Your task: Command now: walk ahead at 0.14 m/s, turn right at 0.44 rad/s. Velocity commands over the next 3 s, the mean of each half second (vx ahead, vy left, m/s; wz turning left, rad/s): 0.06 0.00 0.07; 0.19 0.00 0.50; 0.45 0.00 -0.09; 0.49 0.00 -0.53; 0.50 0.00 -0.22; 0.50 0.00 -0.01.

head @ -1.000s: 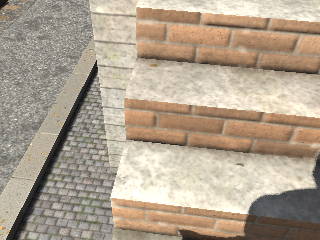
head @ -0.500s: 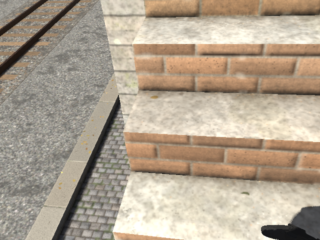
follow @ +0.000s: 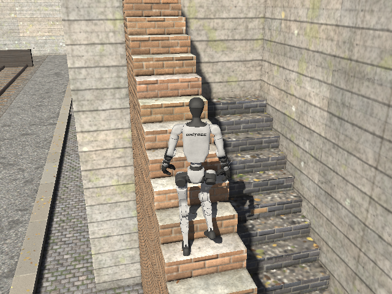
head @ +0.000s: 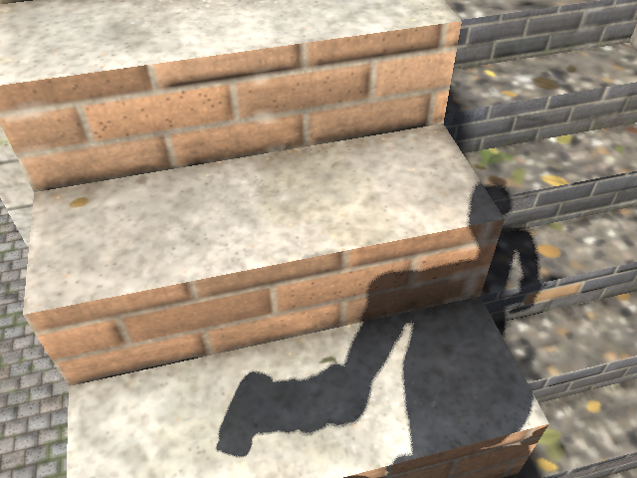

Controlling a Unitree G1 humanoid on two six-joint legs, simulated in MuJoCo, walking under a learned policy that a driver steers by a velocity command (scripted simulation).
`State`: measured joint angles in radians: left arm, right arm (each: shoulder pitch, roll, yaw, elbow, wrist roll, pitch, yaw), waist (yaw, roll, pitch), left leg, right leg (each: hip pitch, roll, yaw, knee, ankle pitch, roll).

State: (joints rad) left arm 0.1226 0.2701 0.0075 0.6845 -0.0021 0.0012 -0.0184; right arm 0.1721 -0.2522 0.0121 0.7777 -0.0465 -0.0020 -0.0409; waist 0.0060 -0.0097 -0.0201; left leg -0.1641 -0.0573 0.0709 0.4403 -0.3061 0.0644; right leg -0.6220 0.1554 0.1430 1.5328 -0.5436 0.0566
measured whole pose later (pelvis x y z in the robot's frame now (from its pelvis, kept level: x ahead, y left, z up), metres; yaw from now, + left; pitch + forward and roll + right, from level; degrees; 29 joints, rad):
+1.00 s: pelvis -0.05 -0.03 -0.02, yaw +23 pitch +2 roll +0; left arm 0.31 0.20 -0.03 0.71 0.04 -0.05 0.03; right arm 0.17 -0.24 0.00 0.58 0.01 -0.02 0.00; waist 0.03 0.02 -0.06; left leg -0.71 -0.09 -0.12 1.60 -0.30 -0.02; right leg -0.29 0.07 -0.04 0.65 -0.40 -0.09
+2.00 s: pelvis +0.18 +0.08 +0.18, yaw +1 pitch +2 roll +3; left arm 0.25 0.19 -0.03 0.82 0.03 0.01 -0.01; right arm 0.22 -0.17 0.08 0.74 -0.04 -0.11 0.02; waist -0.01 0.01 -0.15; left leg -0.95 -0.05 0.05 1.91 -0.30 0.03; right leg -0.43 0.11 0.17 0.66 -0.26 -0.10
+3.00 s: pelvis +0.54 +0.13 +0.41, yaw -6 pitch +2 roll -5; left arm -0.06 0.09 -0.12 0.70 -0.04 -0.03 -0.06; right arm 0.51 -0.09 0.04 1.11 -0.02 -0.08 0.01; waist -0.06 0.03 -0.04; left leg 0.15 0.21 0.10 0.16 -0.24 -0.02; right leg -1.05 -0.05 -0.19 1.40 -0.41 -0.08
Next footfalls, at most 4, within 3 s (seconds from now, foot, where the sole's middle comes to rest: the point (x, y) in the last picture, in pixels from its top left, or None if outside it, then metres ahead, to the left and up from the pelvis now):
0.20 right None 0.02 -0.13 -0.77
0.86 right None -0.01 -0.09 -0.77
1.20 left None -0.03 0.17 -0.77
1.68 right None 0.27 0.02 -0.58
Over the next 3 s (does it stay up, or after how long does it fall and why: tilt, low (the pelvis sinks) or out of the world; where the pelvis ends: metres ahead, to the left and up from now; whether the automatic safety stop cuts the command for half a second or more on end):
stays up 0.54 0.13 0.41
